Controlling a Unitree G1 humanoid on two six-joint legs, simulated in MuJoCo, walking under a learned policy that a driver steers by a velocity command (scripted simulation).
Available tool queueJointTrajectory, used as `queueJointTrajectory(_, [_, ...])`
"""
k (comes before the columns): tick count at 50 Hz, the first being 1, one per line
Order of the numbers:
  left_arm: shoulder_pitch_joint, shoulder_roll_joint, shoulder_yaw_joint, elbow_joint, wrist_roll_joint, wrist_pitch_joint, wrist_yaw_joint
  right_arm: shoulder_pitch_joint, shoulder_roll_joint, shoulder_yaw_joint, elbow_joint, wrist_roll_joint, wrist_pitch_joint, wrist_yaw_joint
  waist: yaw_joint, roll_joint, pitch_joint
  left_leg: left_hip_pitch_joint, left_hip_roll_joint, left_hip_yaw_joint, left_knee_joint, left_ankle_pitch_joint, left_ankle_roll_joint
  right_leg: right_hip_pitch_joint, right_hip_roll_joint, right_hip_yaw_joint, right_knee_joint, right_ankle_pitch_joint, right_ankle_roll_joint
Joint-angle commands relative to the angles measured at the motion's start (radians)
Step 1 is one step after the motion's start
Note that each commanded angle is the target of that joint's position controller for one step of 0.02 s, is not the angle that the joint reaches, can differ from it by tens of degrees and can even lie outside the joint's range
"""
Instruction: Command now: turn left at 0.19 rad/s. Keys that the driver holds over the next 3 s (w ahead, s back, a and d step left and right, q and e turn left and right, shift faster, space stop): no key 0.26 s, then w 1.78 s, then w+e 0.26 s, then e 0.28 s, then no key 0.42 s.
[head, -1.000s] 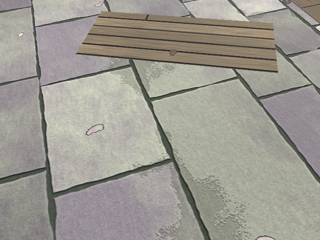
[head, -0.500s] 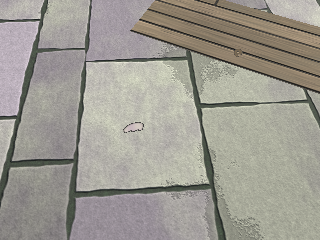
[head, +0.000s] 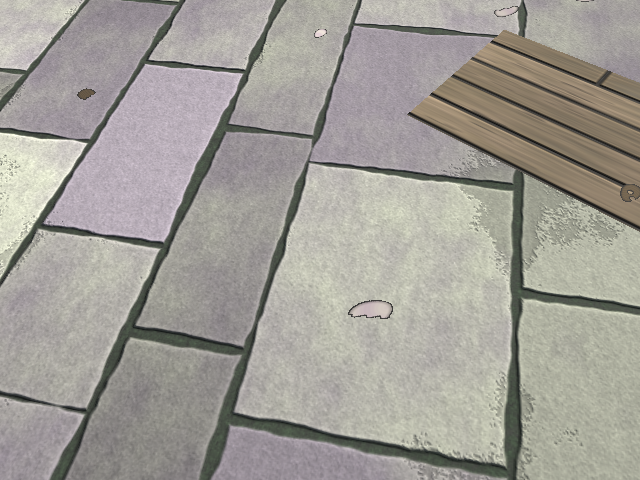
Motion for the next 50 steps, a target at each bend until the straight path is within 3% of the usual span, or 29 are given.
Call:
queueJointTrajectory(1, [-0.017,0.170,0.043,-0.050,-0.011,-0.002,-0.001,0.010,-0.047,-0.010,-0.063,0.001,-0.013,0.009,-0.004,-0.252,-0.162,0.109,0.009,0.062,-0.236,0.090,0.011,0.159,-0.190,0.160,-0.076,0.422,-0.217])
queueJointTrajectory(3, [-0.007,0.150,0.032,-0.038,-0.023,-0.003,-0.004,0.051,-0.043,-0.011,-0.037,-0.007,-0.017,0.015,-0.032,-0.220,-0.139,0.248,-0.004,0.084,-0.497,0.288,0.056,0.092,-0.163,0.144,-0.059,0.279,-0.169])
queueJointTrajectory(4, [0.038,0.132,0.024,-0.023,-0.016,-0.012,-0.009,0.047,-0.069,-0.013,-0.048,-0.019,-0.018,0.012,-0.020,-0.174,-0.144,0.349,0.047,0.012,-0.520,0.375,0.089,0.019,-0.143,0.134,-0.049,0.165,-0.105])
queueJointTrajectory(5, [0.061,0.089,0.008,-0.030,0.020,-0.025,-0.018,0.065,-0.145,-0.025,-0.060,-0.032,-0.016,0.002,0.010,0.022,-0.184,0.435,0.219,-0.168,-0.500,0.589,0.145,-0.061,-0.063,0.044,0.085,-0.026,-0.028])
queueJointTrajectory(6, [0.051,0.049,-0.004,-0.043,0.022,-0.032,-0.017,0.004,-0.111,-0.011,-0.043,-0.047,-0.020,0.009,0.043,0.189,-0.158,0.248,0.282,-0.207,-0.511,0.479,0.242,-0.010,-0.026,-0.003,0.024,-0.176,0.017])
queueJointTrajectory(7, [0.011,0.097,0.004,-0.029,0.025,-0.030,-0.012,-0.054,-0.045,0.004,-0.066,-0.045,-0.030,0.016,0.020,0.123,-0.105,0.182,0.214,-0.170,-0.529,0.301,0.230,0.055,-0.031,-0.001,0.012,-0.090,0.045])
queueJointTrajectory(8, [-0.021,0.104,0.008,-0.025,0.025,-0.030,-0.011,-0.040,-0.026,0.009,-0.051,-0.049,-0.040,0.018,0.006,0.107,-0.089,0.173,0.166,-0.137,-0.521,0.217,0.187,0.071,-0.023,-0.006,-0.001,-0.012,0.051])
queueJointTrajectory(10, [-0.001,0.121,0.014,-0.007,0.021,-0.021,-0.002,-0.010,-0.056,0.004,-0.034,-0.041,-0.057,0.020,-0.004,0.099,-0.047,0.141,0.137,-0.118,-0.527,0.197,0.154,0.082,-0.026,-0.003,-0.001,0.032,0.054])
queueJointTrajectory(13, [0.018,0.107,0.011,0.018,0.012,-0.025,0.000,0.024,-0.037,0.012,-0.014,-0.034,-0.065,0.013,-0.005,0.064,-0.033,0.154,0.120,-0.097,-0.501,0.255,0.142,0.089,-0.028,0.000,-0.015,0.061,0.050])
queueJointTrajectory(14, [0.029,0.098,0.010,0.030,0.012,-0.026,0.001,0.040,-0.037,0.012,-0.008,-0.032,-0.063,0.009,-0.010,0.063,-0.054,0.169,0.113,-0.095,-0.509,0.180,0.147,0.091,-0.014,-0.020,-0.002,0.019,0.050])
queueJointTrajectory(16, [0.015,0.092,0.011,0.037,-0.001,-0.028,0.003,0.071,-0.081,-0.003,-0.002,-0.023,-0.054,0.003,-0.041,0.097,-0.020,0.172,0.142,-0.167,-0.570,-0.124,0.193,0.003,0.036,-0.083,0.095,-0.132,0.045])
queueJointTrajectory(18, [-0.038,0.101,0.016,0.010,-0.017,-0.044,-0.001,0.126,-0.131,-0.018,0.011,-0.011,-0.052,-0.001,-0.080,0.151,0.063,0.187,0.249,-0.339,-0.663,-0.299,0.278,-0.162,0.036,-0.080,0.214,-0.225,0.018])
queueJointTrajectory(20, [-0.070,0.110,0.022,-0.012,-0.031,-0.069,-0.013,0.167,-0.123,-0.019,0.028,-0.007,-0.072,-0.004,-0.094,0.179,0.090,0.255,0.328,-0.445,-0.690,-0.231,0.335,-0.300,-0.017,-0.014,0.351,-0.313,-0.024])
queueJointTrajectory(21, [-0.067,0.111,0.024,-0.013,-0.037,-0.081,-0.022,0.168,-0.112,-0.018,0.032,-0.002,-0.082,-0.004,-0.089,0.166,0.080,0.304,0.343,-0.448,-0.684,-0.174,0.344,-0.345,-0.040,0.004,0.368,-0.333,-0.044])
queueJointTrajectory(23, [-0.057,0.098,0.017,-0.004,-0.039,-0.099,-0.041,0.129,-0.104,-0.018,0.026,0.009,-0.088,0.000,-0.071,0.114,0.051,0.322,0.311,-0.359,-0.666,-0.048,0.321,-0.285,-0.048,-0.012,0.253,-0.292,-0.069])
queueJointTrajectory(26, [0.116,0.094,0.023,0.081,-0.025,-0.105,-0.057,0.058,-0.106,-0.020,0.018,0.015,-0.078,0.012,0.028,0.077,-0.041,0.125,0.200,-0.166,-0.567,0.121,0.257,0.160,0.049,-0.113,0.033,0.042,-0.050])
queueJointTrajectory(27, [0.200,0.112,0.033,0.110,-0.024,-0.100,-0.054,0.063,-0.074,-0.010,0.019,0.007,-0.081,0.013,0.061,0.051,-0.069,0.047,0.165,-0.122,-0.483,0.126,0.226,0.294,0.046,-0.092,0.033,0.035,-0.048])
queueJointTrajectory(28, [0.307,0.174,0.048,0.121,-0.022,-0.101,-0.044,0.042,-0.004,0.012,0.004,-0.008,-0.089,0.017,0.102,-0.109,-0.090,-0.071,0.071,-0.013,-0.197,0.112,0.154,0.406,-0.116,0.139,-0.080,-0.071,-0.100])
queueJointTrajectory(29, [0.364,0.307,0.074,0.114,-0.014,-0.104,-0.049,0.059,0.009,0.014,-0.050,0.003,-0.110,0.010,0.094,-0.366,-0.125,-0.286,-0.036,0.045,0.111,-0.096,0.098,0.492,-0.347,0.605,-0.248,-0.250,-0.265])
queueJointTrajectory(30, [0.303,0.233,0.053,0.097,-0.010,-0.110,-0.049,0.064,-0.071,-0.007,-0.039,0.025,-0.125,0.007,0.074,-0.239,-0.070,-0.383,0.021,-0.036,0.260,-0.117,0.106,0.447,-0.377,0.691,-0.295,-0.429,-0.308])
queueJointTrajectory(31, [0.241,0.184,0.037,0.081,-0.012,-0.112,-0.045,0.053,-0.095,-0.015,-0.030,0.035,-0.136,0.013,0.052,-0.181,0.013,-0.440,0.071,-0.042,0.297,-0.011,0.128,0.404,-0.343,0.589,-0.293,-0.445,-0.277])
queueJointTrajectory(33, [0.178,0.151,0.022,0.065,-0.005,-0.110,-0.044,0.045,-0.079,-0.016,-0.008,0.011,-0.143,0.017,0.027,-0.114,0.044,-0.428,0.124,-0.015,0.248,0.155,0.138,0.352,-0.261,0.406,-0.302,-0.240,-0.224])
queueJointTrajectory(34, [0.172,0.139,0.016,0.062,-0.001,-0.107,-0.042,0.045,-0.073,-0.018,-0.002,0.004,-0.142,0.023,0.017,-0.115,0.036,-0.382,0.140,-0.007,0.216,0.211,0.134,0.326,-0.224,0.326,-0.313,-0.132,-0.202])
queueJointTrajectory(36, [0.191,0.135,0.013,0.069,-0.007,-0.105,-0.040,0.047,-0.048,-0.015,0.003,0.000,-0.138,0.033,0.013,-0.117,0.018,-0.355,0.139,0.028,0.169,0.282,0.113,0.319,-0.190,0.225,-0.324,0.072,-0.199])
queueJointTrajectory(39, [0.216,0.145,0.013,0.084,-0.010,-0.096,-0.031,-0.028,-0.019,-0.004,-0.025,-0.002,-0.134,0.036,0.024,-0.089,0.021,-0.360,0.131,0.058,0.022,0.371,0.079,0.313,-0.168,0.126,-0.333,0.274,-0.201])
queueJointTrajectory(43, [0.254,0.160,0.014,0.106,-0.014,-0.086,-0.017,-0.168,0.010,0.014,-0.066,0.006,-0.146,0.054,0.063,-0.100,0.055,-0.259,0.098,0.097,-0.227,0.539,0.070,0.258,-0.145,0.048,-0.363,0.267,-0.187])
queueJointTrajectory(47, [0.290,0.170,0.021,0.135,-0.025,-0.076,-0.015,-0.251,-0.004,0.014,-0.098,0.013,-0.158,0.075,0.062,-0.099,0.088,-0.245,0.079,0.087,-0.337,0.535,0.106,0.338,-0.201,0.051,-0.337,0.309,-0.190])
queueJointTrajectory(49, [0.281,0.183,0.028,0.140,-0.027,-0.069,-0.012,-0.236,-0.028,0.006,-0.100,0.012,-0.163,0.081,0.029,-0.109,0.061,-0.202,0.060,0.092,-0.367,0.473,0.140,0.404,-0.221,0.044,-0.271,0.479,-0.173])
queueJointTrajectory(50, [0.274,0.198,0.034,0.140,-0.025,-0.065,-0.009,-0.197,-0.049,-0.003,-0.091,0.009,-0.162,0.079,0.001,-0.128,0.017,-0.133,0.034,0.110,-0.365,0.434,0.159,0.430,-0.221,0.038,-0.207,0.653,-0.163])
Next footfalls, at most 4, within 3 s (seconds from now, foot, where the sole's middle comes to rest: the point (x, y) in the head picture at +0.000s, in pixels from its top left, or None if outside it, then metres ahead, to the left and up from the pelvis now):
0.08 left None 0.03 0.14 -0.78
0.56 right None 0.13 -0.11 -0.78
1.06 left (306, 463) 0.49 0.11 -0.78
1.58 right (415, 336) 0.78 -0.13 -0.78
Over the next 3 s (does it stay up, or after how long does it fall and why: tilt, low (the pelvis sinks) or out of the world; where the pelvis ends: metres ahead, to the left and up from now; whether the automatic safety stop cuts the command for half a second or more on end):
stays up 1.20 -0.02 -0.01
